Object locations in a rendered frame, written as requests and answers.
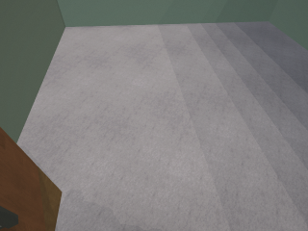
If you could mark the handle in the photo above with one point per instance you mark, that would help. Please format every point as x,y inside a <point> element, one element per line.
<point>8,219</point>

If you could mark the cupboard door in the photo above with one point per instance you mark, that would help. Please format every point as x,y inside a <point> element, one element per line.
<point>19,187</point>

